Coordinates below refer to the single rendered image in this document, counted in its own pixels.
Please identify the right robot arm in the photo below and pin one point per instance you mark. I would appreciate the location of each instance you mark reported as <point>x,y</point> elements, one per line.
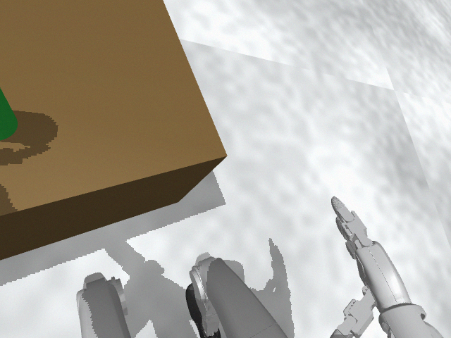
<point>406,320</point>

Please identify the bottle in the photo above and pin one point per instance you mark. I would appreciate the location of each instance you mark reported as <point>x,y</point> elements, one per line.
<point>8,121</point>

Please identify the right robot foot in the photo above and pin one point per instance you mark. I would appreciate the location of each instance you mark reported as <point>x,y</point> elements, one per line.
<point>195,313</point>

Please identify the right robot hand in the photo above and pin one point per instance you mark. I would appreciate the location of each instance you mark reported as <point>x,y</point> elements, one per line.
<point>383,285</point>

